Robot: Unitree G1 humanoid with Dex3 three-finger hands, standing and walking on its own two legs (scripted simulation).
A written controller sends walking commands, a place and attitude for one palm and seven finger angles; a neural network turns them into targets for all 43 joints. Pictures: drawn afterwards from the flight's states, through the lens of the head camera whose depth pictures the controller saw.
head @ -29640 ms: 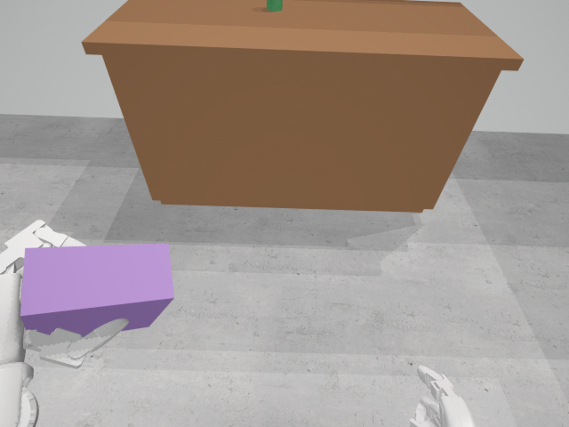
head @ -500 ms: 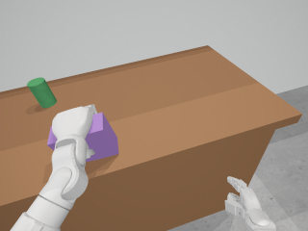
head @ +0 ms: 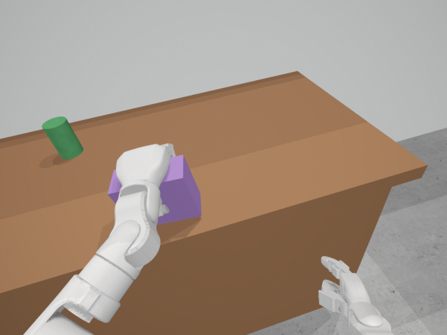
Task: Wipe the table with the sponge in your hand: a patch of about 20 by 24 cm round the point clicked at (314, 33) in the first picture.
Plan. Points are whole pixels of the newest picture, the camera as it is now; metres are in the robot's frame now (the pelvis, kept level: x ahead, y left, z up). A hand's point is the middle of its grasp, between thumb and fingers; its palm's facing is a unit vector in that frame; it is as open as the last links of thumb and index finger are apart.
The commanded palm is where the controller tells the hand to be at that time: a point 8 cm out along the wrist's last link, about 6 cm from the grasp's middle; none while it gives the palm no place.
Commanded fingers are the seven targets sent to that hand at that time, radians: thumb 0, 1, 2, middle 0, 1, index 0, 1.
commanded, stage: wipe forward along the third lane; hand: left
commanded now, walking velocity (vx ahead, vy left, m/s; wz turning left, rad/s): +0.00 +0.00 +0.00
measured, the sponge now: (162, 199) +0.33 +0.18 +0.10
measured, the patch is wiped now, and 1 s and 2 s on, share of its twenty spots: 0.85 1.00 1.00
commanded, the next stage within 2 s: wipe back along the third lane in 1.74 s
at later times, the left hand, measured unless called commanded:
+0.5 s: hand (158, 172) +0.37 +0.19 +0.14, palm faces +0.00 -0.05 -1.00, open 9.8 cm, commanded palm +0.35 +0.20 +0.17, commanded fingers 0.00 0.10 1.30 -1.20 -1.60 -1.20 -1.60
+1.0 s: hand (158, 160) +0.41 +0.20 +0.14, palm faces -0.08 -0.01 -1.00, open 9.8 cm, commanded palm +0.40 +0.22 +0.17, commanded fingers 0.00 0.10 1.30 -1.20 -1.60 -1.20 -1.60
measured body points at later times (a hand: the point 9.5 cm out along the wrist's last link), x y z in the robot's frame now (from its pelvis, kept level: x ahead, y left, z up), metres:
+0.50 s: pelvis +0.00 -0.02 +0.00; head -0.04 -0.07 +0.44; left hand +0.36 +0.19 +0.19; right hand +0.21 -0.25 -0.10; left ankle +0.04 +0.14 -0.73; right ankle -0.02 -0.06 -0.74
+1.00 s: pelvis -0.01 -0.03 +0.00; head -0.02 -0.08 +0.44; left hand +0.41 +0.20 +0.19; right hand +0.13 -0.29 -0.14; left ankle +0.04 +0.14 -0.73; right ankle -0.02 -0.06 -0.74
